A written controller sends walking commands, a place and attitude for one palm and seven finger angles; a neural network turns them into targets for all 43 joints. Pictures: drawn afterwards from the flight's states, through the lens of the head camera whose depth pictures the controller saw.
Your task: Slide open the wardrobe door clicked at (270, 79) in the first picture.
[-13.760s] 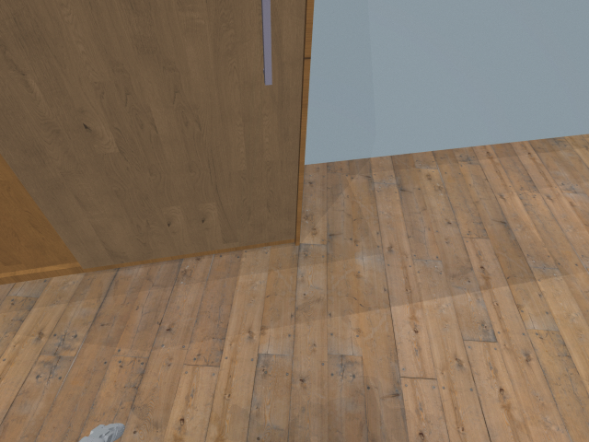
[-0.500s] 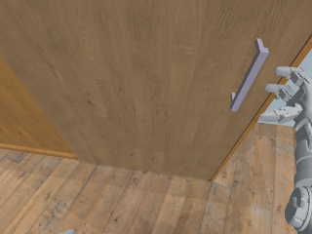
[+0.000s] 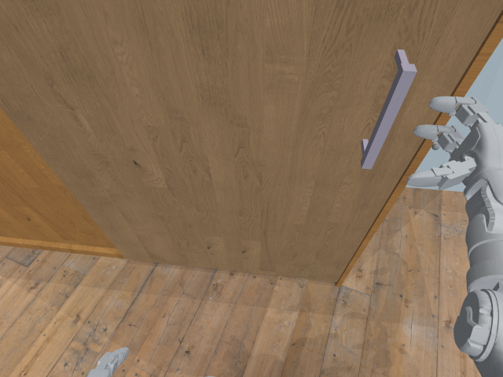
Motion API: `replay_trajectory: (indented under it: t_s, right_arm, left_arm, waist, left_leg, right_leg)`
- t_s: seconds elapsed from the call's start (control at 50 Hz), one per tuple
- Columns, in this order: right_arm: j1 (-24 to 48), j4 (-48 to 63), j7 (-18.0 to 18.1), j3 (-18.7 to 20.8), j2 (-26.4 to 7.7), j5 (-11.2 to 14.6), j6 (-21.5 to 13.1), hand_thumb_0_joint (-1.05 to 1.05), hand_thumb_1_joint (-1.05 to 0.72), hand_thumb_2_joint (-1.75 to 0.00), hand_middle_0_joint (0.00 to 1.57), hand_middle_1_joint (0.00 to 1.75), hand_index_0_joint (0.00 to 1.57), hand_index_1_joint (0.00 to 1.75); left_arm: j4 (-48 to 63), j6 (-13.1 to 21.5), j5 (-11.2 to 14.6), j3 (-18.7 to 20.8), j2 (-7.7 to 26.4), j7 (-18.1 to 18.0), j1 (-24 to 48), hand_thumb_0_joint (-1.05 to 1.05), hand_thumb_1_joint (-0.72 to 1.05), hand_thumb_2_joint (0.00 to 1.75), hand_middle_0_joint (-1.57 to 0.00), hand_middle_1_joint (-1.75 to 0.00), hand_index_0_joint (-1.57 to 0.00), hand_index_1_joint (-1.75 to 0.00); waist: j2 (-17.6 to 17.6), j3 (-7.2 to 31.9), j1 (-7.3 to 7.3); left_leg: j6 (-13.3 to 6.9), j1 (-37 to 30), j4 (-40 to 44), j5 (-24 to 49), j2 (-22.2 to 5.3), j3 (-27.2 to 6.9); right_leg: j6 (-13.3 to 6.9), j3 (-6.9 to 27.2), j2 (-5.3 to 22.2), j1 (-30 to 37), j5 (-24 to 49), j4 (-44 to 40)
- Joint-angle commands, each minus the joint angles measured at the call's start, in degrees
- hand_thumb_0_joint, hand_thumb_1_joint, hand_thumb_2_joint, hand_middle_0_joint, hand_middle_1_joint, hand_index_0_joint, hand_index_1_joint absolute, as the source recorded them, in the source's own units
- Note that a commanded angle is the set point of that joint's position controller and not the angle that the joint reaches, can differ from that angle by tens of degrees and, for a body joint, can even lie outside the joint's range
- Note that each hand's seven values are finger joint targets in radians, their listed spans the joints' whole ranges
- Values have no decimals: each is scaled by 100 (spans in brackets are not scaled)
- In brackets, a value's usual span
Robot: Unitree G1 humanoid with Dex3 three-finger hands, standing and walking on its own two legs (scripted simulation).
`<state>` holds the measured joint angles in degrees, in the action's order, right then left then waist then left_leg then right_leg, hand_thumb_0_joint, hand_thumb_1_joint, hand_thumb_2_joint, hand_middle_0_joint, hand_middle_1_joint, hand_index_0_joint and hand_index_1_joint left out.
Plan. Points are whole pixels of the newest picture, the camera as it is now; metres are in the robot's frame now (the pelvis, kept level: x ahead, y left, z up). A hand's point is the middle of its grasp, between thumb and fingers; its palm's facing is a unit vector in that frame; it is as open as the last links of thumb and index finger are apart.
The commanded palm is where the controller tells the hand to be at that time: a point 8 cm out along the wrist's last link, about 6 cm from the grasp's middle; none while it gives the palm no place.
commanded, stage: move the hooked fingers beside the handle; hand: right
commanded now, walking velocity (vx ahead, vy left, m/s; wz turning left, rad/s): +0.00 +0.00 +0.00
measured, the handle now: (382, 115) +0.52 -0.14 +0.14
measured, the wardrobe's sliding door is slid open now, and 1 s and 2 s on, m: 0.00 0.00 0.00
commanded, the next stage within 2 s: feel for the door with the fingertips in 0.10 s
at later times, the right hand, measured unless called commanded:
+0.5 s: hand (413, 145) +0.46 -0.18 +0.14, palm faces -0.05 +1.00 +0.02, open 14.0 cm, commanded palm +0.43 -0.23 +0.14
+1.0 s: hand (409, 136) +0.47 -0.18 +0.14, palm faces -0.02 +1.00 +0.01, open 14.0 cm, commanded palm +0.45 -0.23 +0.14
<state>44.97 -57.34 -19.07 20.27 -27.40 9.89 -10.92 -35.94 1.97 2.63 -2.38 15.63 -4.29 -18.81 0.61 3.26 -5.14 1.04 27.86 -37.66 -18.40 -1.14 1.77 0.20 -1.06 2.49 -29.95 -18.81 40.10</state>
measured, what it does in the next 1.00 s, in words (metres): stands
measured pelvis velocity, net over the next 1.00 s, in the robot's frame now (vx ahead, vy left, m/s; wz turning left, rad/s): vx -0.01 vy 0.01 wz -0.01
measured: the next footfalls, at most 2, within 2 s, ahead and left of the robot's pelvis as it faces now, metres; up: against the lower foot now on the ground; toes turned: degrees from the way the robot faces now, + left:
none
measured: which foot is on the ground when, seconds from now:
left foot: down 0.00-1.00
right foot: down 0.00-1.00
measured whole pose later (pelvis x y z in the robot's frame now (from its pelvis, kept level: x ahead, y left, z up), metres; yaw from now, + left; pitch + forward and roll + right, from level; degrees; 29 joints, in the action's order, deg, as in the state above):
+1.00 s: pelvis -0.01 +0.01 +0.00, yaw -1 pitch +9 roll +1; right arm 52.1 -63.5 -15.4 17.7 -26.7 8.8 -10.7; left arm -37.9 1.8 2.3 -1.9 16.5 -4.0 -20.2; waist 0.9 2.5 -6.4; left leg 0.2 29.8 -38.9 -18.5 -0.7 2.7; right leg 1.0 0.0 2.9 -31.9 -18.3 40.7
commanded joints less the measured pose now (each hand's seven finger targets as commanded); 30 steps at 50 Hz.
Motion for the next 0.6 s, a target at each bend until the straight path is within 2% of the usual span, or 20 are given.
replay_trajectory:
  t_s: [0.0,0.02,0.08,0.12,0.14,0.16,0.18,0.24,0.26,0.28,0.3,0.34,0.36,0.38,0.42,0.44,0.5,0.52,0.56,0.58]
  right_arm:
    - [2517,1327,-18,222,-1591,106,-402,0,50,-30,30,120,30,120]
    - [2564,1338,-30,126,-1450,142,-409,0,50,-30,30,120,30,120]
    - [2561,1157,-84,225,-1551,172,-347,0,50,-30,30,120,30,120]
    - [2664,1088,-122,118,-1404,239,-340,0,50,-30,30,120,30,120]
    - [2643,1017,-118,349,-1659,229,-339,0,50,-30,30,120,30,120]
    - [2752,1141,-133,262,-1632,204,-368,0,50,-30,30,120,30,120]
    - [2625,1143,-119,371,-1678,206,-384,0,50,-30,30,120,30,120]
    - [2662,1586,-101,-29,-1155,201,-454,0,50,-30,30,120,30,120]
    - [2625,1760,-77,-16,-1158,216,-468,0,50,-30,30,120,30,120]
    - [2434,1765,-47,18,-1125,240,-441,0,50,-30,30,120,30,120]
    - [2435,1821,-19,-104,-932,285,-406,0,50,-30,30,120,30,120]
    - [2272,1950,58,-18,-945,336,-310,0,50,-30,30,120,30,120]
    - [2205,2024,107,-128,-784,324,-239,0,50,-30,30,120,30,120]
    - [2119,1994,189,-95,-739,316,-162,0,50,-30,30,120,30,120]
    - [2021,2132,376,-12,-867,247,-98,0,50,-30,30,120,30,120]
    - [1897,2248,470,110,-944,186,-80,0,50,-30,30,120,30,120]
    - [1911,2298,665,-42,-701,117,-34,0,50,-30,30,120,30,120]
    - [1974,2414,706,-43,-770,108,-83,0,50,-30,30,120,30,120]
    - [2256,2529,761,-141,-692,49,-136,0,50,-30,30,120,30,120]
    - [2264,2437,774,-81,-723,41,-146,0,50,-30,30,120,30,120]
  left_arm:
    - [581,143,39,359,898,-50,-387,0,90,90,-20,-30,-20,-30]
    - [574,142,38,369,893,-54,-424,0,90,90,-20,-30,-20,-30]
    - [521,124,44,386,942,-60,-490,0,90,90,-20,-30,-20,-30]
    - [497,121,41,391,938,-79,-526,0,90,90,-20,-30,-20,-30]
    - [471,124,33,393,967,-84,-552,0,90,90,-20,-30,-20,-30]
    - [468,123,29,397,966,-82,-570,0,90,90,-20,-30,-20,-30]
    - [468,122,25,415,953,-78,-578,0,90,90,-20,-30,-20,-30]
    - [473,160,17,420,884,-27,-568,0,90,90,-20,-30,-20,-30]
    - [449,169,5,437,890,-4,-571,0,90,90,-20,-30,-20,-30]
    - [468,168,14,452,891,3,-562,0,90,90,-20,-30,-20,-30]
    - [463,170,19,453,885,11,-542,0,90,90,-20,-30,-20,-30]
    - [495,174,27,466,892,20,-531,0,90,90,-20,-30,-20,-30]
    - [513,172,36,474,864,31,-489,0,90,90,-20,-30,-20,-30]
    - [516,179,25,472,849,50,-485,0,90,90,-20,-30,-20,-30]
    - [541,165,11,465,850,66,-475,0,90,90,-20,-30,-20,-30]
    - [582,164,6,476,839,87,-451,0,90,90,-20,-30,-20,-30]
    - [608,157,-1,462,781,111,-379,0,90,90,-20,-30,-20,-30]
    - [613,145,-5,459,800,106,-403,0,90,90,-20,-30,-20,-30]
    - [611,151,5,456,773,96,-335,0,90,90,-20,-30,-20,-30]
    - [602,162,-5,449,770,90,-320,0,90,90,-20,-30,-20,-30]
  waist:
    - [465,2071,45]
    - [337,2032,-14]
    - [279,1931,-35]
    - [149,1849,-99]
    - [66,1897,-54]
    - [145,2002,-74]
    - [222,2113,0]
    - [654,2283,-63]
    - [779,2325,-22]
    - [690,2294,5]
    - [571,2271,-25]
    - [353,2297,43]
    - [528,2273,63]
    - [480,2160,85]
    - [316,2052,129]
    - [345,2161,188]
    - [226,1905,132]
    - [-32,1932,109]
    - [115,1986,45]
    - [198,2026,77]
  left_leg:
    - [-197,-585,329,1728,222,24]
    - [-204,-559,328,1720,232,47]
    - [-187,-442,383,1601,254,30]
    - [-189,-411,400,1483,257,58]
    - [-175,-452,405,1518,262,34]
    - [-176,-481,369,1574,261,38]
    - [-189,-513,347,1634,262,34]
    - [-208,-308,314,1729,294,74]
    - [-224,-268,298,1700,297,96]
    - [-231,-273,302,1681,306,109]
    - [-223,-254,314,1657,312,136]
    - [-216,-442,305,1831,320,154]
    - [-221,-423,299,1841,311,157]
    - [-217,-400,307,1821,306,181]
    - [-223,-567,308,1903,298,178]
    - [-212,-626,279,2032,301,152]
    - [-190,-630,322,2015,291,130]
    - [-196,-758,316,2012,293,142]
    - [-181,-722,332,2003,292,94]
    - [-189,-712,334,1952,286,76]
  right_leg:
    - [-163,96,-173,1305,1524,-418]
    - [-183,105,-157,1323,1575,-383]
    - [-180,108,-144,1248,1406,-401]
    - [-198,110,-143,1208,1311,-399]
    - [-198,115,-135,1162,1304,-405]
    - [-190,129,-140,1202,1377,-409]
    - [-181,125,-142,1272,1469,-384]
    - [-155,156,-128,1683,1815,-312]
    - [-127,198,-114,1765,1877,-310]
    - [-118,206,-101,1774,1896,-316]
    - [-117,221,-94,1788,1886,-342]
    - [-129,201,-91,1704,2025,-356]
    - [-116,182,-103,1736,2062,-367]
    - [-110,193,-104,1687,2047,-380]
    - [-142,164,-124,1539,2092,-387]
    - [-136,145,-127,1565,2190,-392]
    - [-147,67,-135,1433,1988,-420]
    - [-166,101,-131,1373,1966,-421]
    - [-166,69,-147,1465,1852,-439]
    - [-160,63,-159,1485,1775,-432]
